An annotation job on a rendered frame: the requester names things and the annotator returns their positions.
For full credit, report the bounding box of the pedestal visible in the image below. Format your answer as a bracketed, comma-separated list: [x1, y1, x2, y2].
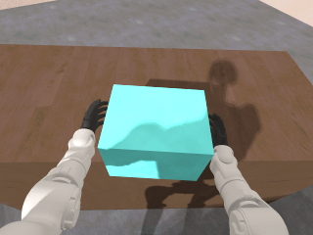
[0, 44, 313, 211]

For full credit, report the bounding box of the carton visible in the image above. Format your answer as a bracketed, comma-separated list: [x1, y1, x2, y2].
[98, 84, 214, 181]

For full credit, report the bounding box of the right robot hand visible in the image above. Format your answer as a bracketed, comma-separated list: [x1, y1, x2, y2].
[208, 113, 228, 149]

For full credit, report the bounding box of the right robot forearm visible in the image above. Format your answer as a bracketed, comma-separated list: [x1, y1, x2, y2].
[209, 145, 290, 235]

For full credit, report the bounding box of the left robot hand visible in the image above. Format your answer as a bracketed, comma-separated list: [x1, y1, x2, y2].
[80, 99, 109, 134]

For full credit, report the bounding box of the robot right upper arm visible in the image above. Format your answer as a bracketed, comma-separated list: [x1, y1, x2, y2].
[229, 208, 288, 235]

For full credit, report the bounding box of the left robot forearm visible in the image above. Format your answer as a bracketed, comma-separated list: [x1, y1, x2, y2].
[22, 128, 96, 218]

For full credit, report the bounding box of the robot left upper arm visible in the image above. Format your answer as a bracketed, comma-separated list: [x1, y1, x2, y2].
[0, 180, 82, 235]

